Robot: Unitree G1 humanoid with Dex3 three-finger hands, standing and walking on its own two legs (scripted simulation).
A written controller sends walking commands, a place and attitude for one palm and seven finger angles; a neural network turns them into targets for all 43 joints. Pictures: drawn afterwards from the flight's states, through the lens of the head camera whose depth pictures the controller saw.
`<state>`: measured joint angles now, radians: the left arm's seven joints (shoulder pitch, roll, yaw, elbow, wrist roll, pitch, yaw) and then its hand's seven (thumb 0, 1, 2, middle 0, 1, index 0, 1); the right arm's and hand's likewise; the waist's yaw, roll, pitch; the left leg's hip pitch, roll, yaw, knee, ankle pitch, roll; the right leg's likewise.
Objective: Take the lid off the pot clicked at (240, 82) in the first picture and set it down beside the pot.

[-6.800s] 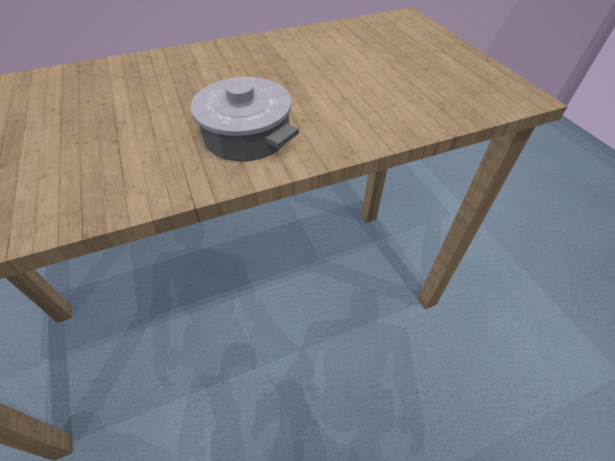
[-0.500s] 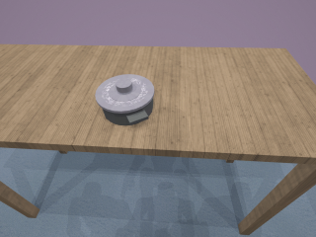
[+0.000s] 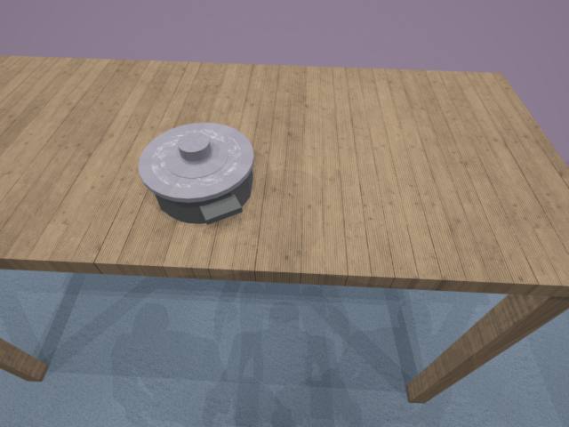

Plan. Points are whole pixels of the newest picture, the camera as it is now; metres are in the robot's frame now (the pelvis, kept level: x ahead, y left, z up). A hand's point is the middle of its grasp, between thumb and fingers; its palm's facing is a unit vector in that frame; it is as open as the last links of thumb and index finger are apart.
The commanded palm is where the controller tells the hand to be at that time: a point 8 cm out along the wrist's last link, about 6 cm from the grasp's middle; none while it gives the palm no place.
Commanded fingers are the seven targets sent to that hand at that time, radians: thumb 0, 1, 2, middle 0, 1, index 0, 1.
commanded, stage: come to a stop and stand still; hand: left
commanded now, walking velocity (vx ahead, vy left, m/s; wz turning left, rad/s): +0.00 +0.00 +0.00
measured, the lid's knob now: (194, 146) +0.45 +0.16 +0.16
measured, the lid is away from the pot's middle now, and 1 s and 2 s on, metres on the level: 0.00 0.00 0.00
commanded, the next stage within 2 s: look again from close up in 0.08 s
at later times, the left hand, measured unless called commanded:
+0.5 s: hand out of the picture +0.01 +0.17 -0.18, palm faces +0.02 -0.98 -0.18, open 7.3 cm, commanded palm none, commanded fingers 0.00 0.90 0.90 -0.20 -0.30 -0.20 -0.30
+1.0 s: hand out of the picture +0.00 +0.18 -0.18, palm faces +0.02 -0.99 -0.16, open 7.3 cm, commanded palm none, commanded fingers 0.00 0.90 0.90 -0.20 -0.30 -0.20 -0.30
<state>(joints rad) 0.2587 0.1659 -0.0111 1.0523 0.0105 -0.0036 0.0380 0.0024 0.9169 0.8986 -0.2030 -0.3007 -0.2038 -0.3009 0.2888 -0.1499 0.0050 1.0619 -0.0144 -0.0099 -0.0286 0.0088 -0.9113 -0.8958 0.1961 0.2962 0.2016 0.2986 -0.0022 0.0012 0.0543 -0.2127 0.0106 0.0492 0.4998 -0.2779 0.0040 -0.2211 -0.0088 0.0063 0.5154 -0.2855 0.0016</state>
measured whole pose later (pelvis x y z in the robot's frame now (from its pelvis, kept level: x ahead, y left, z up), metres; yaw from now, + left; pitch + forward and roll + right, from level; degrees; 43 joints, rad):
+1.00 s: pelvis +0.01 +0.02 +0.00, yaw +0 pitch -1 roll +0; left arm 0.28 0.15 -0.01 1.09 0.01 -0.01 0.04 0.00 0.91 0.90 -0.20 -0.30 -0.20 -0.30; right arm 0.28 -0.13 0.01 1.11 -0.01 -0.02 -0.04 0.01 -0.93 -0.90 0.20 0.30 0.20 0.30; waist 0.01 -0.03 0.08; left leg -0.18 0.00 0.06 0.47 -0.28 0.03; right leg -0.18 -0.02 0.01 0.46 -0.27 0.03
